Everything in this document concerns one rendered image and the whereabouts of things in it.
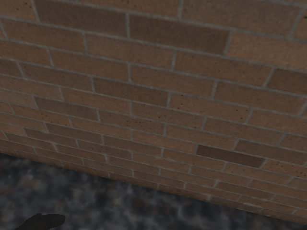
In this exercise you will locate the left robot hand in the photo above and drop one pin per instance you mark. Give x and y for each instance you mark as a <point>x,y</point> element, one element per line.
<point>42,222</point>

